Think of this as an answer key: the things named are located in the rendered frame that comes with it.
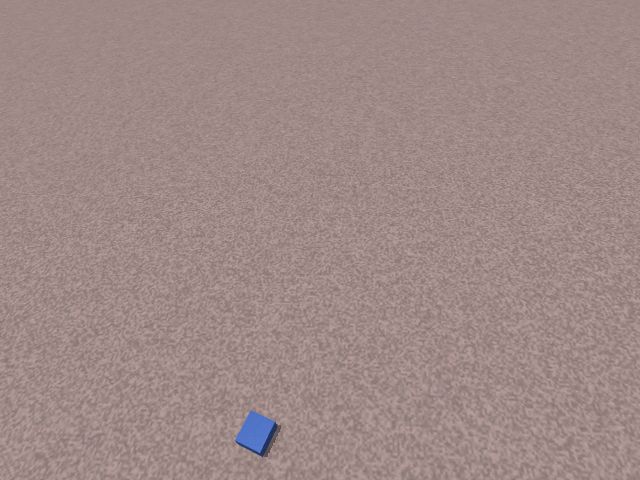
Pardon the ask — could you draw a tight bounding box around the small box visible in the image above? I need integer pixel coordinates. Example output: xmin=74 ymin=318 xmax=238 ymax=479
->
xmin=235 ymin=410 xmax=278 ymax=457

